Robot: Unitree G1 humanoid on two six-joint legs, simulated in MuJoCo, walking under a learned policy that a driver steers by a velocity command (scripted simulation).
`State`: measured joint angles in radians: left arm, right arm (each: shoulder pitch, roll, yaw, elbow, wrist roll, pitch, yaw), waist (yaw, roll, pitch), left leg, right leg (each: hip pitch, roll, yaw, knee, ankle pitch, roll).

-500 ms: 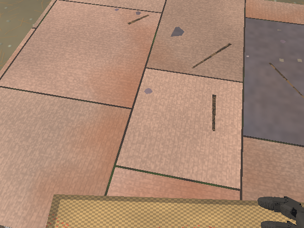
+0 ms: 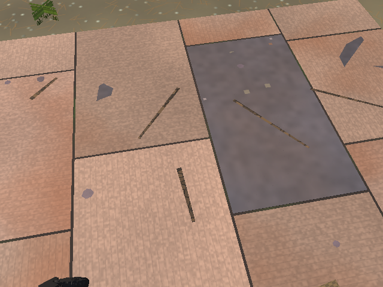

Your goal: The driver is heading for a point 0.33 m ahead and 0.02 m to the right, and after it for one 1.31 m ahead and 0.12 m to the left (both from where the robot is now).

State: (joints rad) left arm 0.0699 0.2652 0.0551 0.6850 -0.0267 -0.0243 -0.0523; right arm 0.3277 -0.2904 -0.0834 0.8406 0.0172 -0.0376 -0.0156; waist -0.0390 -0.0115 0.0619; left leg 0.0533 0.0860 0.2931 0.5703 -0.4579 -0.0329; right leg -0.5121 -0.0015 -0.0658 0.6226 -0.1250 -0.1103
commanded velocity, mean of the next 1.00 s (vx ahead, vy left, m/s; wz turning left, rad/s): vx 0.14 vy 0.00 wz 0.14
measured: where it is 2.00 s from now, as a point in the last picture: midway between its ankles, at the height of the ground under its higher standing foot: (198, 264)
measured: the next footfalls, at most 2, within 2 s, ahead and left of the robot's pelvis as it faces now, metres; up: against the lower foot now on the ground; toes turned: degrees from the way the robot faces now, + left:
left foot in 0.44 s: +0.38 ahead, +0.09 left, +0.00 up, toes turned -7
right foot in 0.82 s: +0.34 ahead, -0.13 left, +0.00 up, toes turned +12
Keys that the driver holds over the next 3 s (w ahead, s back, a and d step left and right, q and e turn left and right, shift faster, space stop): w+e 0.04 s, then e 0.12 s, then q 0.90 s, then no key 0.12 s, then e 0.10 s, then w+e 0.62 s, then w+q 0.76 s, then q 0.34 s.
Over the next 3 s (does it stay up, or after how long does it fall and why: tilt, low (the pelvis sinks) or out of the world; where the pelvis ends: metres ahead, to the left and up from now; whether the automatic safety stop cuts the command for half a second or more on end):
stays up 1.04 -0.04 0.02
